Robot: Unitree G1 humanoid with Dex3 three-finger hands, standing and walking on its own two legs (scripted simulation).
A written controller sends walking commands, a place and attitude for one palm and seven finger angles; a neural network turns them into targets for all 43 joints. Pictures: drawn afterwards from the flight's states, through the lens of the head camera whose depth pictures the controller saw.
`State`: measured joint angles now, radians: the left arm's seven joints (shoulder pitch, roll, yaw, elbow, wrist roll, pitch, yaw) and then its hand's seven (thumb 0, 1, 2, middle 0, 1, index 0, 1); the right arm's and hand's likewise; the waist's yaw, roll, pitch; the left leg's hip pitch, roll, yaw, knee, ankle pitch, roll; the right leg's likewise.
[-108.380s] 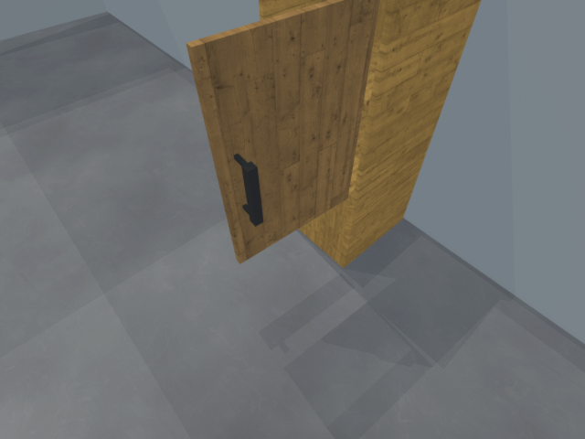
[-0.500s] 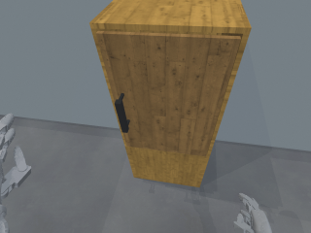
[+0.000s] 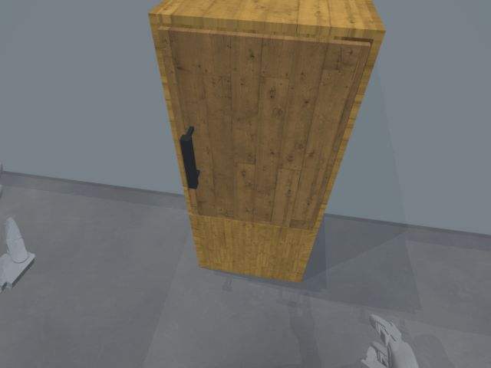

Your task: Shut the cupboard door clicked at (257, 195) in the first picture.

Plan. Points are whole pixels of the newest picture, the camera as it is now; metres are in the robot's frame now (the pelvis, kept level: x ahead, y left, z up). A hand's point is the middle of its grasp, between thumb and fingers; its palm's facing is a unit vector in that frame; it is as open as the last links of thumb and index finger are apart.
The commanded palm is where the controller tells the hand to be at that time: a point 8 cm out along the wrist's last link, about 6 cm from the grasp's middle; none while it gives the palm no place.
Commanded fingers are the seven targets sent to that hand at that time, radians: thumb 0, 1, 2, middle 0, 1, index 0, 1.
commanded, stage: step back with the hand held close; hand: left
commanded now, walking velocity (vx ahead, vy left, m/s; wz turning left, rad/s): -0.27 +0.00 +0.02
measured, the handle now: (192, 158) +0.62 +0.18 -0.05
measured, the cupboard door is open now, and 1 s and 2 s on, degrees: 0 0 0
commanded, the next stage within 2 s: stop stepping back and stand still in 0.66 s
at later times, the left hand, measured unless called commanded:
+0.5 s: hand out of the picture +0.12 +0.28 +0.17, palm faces +0.52 -0.68 -0.51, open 7.4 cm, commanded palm +0.05 +0.30 +0.19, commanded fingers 0.00 0.90 0.90 -0.20 -0.30 -0.20 -0.30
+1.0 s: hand out of the picture +0.05 +0.26 +0.18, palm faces +0.49 -0.78 -0.39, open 7.4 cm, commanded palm -0.01 +0.28 +0.19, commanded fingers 0.00 0.90 0.90 -0.20 -0.30 -0.20 -0.30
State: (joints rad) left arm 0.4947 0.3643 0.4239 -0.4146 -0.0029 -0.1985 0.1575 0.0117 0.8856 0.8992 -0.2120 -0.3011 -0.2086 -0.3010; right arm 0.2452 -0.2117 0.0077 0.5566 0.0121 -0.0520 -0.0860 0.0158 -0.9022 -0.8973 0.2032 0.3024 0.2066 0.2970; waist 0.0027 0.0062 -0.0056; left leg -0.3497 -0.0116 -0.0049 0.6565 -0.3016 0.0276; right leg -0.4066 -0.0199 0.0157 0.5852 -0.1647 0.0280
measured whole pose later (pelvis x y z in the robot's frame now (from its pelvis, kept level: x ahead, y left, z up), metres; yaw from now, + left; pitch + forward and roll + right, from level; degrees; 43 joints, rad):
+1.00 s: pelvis -0.15 -0.02 +0.01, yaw +0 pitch +3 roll -1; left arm 0.54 0.41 0.44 -0.53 -0.04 -0.18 0.18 0.01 0.89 0.90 -0.21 -0.30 -0.20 -0.30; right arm 0.27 -0.14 0.04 0.61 0.00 -0.15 -0.05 0.02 -0.90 -0.90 0.20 0.30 0.21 0.30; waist 0.00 -0.05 -0.07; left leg -0.44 0.09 0.10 0.54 -0.17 0.00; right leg -0.17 0.02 -0.05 0.53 -0.42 -0.01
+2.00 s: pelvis -0.18 -0.03 +0.00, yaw +1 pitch -1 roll -1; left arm 0.36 0.21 0.01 0.88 0.02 0.06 0.02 -0.01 0.97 0.90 -0.21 -0.30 -0.21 -0.30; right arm 0.25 -0.24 0.00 0.95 -0.03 0.04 -0.01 0.01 -0.91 -0.90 0.20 0.30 0.20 0.30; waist -0.01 -0.06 0.03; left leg -0.40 0.04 0.03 0.58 -0.17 0.00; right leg -0.13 0.02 -0.06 0.56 -0.41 -0.02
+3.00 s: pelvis -0.15 -0.04 +0.02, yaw +0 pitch -2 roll +0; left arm 0.36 0.13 0.02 1.14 0.01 0.01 0.04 0.00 0.90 0.90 -0.20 -0.30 -0.20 -0.30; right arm 0.28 -0.14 -0.01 1.14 -0.01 0.02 -0.04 0.01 -0.91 -0.90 0.20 0.30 0.20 0.30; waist 0.00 0.00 0.04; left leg -0.26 0.04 0.06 0.44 -0.14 -0.01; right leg 0.00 0.02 -0.03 0.38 -0.35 -0.03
